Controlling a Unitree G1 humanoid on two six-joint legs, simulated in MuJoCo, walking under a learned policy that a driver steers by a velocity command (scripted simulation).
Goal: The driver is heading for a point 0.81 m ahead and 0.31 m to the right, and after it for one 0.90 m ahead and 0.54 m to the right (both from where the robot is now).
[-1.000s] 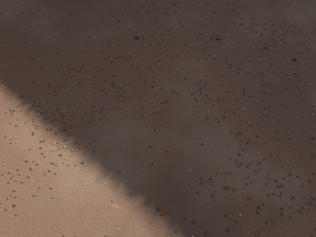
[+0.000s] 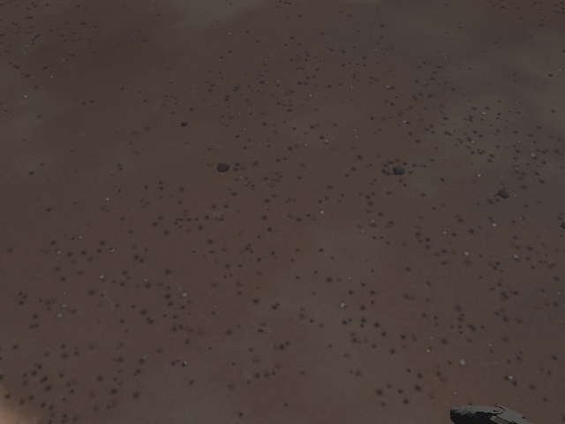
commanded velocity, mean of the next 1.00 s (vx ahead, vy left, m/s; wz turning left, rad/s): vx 0.50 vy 0.00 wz -0.55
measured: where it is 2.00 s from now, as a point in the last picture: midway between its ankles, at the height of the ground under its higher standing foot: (482, 277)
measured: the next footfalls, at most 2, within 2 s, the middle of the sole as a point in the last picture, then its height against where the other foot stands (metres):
right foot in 0.56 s outside the picture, level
left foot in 1.10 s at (384, 310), level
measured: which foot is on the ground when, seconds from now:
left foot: down 0.00-0.54, up 0.56-1.00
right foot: down 0.00-0.00, up 0.02-0.54, down 0.56-1.00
